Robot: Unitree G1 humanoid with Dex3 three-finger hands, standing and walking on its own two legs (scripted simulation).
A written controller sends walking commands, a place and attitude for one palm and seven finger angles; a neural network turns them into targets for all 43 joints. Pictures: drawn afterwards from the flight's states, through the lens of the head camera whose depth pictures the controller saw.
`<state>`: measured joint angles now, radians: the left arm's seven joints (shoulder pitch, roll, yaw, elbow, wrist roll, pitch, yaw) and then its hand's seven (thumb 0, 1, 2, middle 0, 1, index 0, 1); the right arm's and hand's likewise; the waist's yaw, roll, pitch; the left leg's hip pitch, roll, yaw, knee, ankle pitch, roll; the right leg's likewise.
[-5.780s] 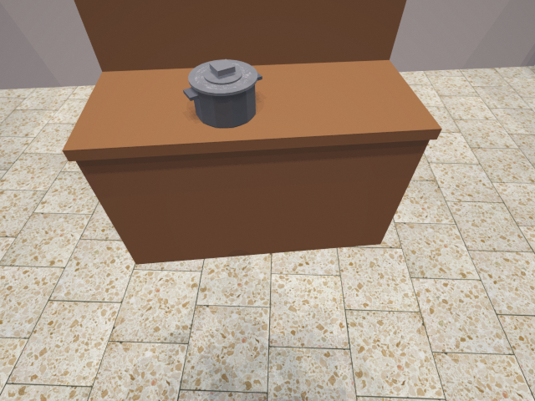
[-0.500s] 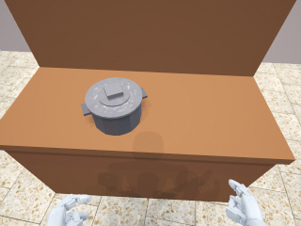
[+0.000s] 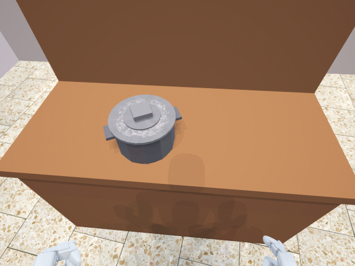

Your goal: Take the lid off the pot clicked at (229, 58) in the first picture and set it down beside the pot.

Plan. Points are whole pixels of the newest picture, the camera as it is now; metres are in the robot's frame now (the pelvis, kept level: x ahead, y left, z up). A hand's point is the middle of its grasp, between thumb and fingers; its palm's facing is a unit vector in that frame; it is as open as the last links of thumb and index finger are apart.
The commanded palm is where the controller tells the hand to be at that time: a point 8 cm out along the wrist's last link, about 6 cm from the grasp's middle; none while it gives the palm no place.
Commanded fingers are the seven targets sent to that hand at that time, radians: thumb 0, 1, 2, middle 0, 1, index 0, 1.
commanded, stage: raise the hand higher, near the body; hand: left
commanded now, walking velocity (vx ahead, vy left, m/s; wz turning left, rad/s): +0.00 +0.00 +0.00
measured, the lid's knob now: (141, 110) +0.51 +0.16 +0.04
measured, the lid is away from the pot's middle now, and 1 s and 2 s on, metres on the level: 0.00 0.00 0.00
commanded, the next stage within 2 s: reach forward and open the fingers in 0.62 s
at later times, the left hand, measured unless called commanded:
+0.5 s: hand (57, 238) +0.16 +0.24 +0.04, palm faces +0.24 -0.90 -0.37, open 3.1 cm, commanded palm +0.11 +0.28 +0.09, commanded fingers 0.00 0.90 0.90 -1.30 -1.50 -1.30 -1.50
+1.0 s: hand (31, 223) +0.17 +0.28 +0.08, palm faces -0.22 -0.10 -0.97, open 2.9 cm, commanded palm +0.16 +0.28 +0.14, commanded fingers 0.00 0.47 1.04 -1.11 -0.97 -1.11 -0.97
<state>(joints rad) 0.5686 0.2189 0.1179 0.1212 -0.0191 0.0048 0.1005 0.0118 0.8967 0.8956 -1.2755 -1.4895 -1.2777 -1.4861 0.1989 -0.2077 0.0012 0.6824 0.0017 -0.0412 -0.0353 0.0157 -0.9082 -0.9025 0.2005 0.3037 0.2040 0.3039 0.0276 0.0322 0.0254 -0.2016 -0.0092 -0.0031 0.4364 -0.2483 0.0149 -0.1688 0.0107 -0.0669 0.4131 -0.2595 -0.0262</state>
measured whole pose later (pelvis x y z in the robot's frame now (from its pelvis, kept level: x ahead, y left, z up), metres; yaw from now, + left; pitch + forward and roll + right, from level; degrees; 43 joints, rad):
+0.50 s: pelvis +0.00 +0.02 +0.00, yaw -1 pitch -1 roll -1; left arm 0.64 0.27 0.14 -0.26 -0.02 -0.06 0.06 0.01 0.89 0.90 -1.29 -1.50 -1.29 -1.50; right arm 0.15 -0.20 0.01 0.60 0.00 -0.08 -0.03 0.01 -0.91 -0.90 0.20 0.30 0.20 0.30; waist 0.07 0.04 0.03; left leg -0.13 -0.02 0.01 0.39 -0.24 0.04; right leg -0.08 0.00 -0.05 0.33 -0.22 0.00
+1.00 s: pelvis -0.02 +0.02 +0.00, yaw -2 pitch +1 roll -1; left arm 0.48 0.64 0.09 -0.36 0.74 0.12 -0.09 0.01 0.72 0.92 -1.19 -1.33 -1.19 -1.33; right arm 0.12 -0.29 0.01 0.55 0.03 0.13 0.00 0.02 -0.91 -0.90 0.20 0.30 0.20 0.30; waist 0.07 0.12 0.00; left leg -0.26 -0.01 0.03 0.49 -0.25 0.04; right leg -0.23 0.00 -0.04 0.45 -0.25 -0.01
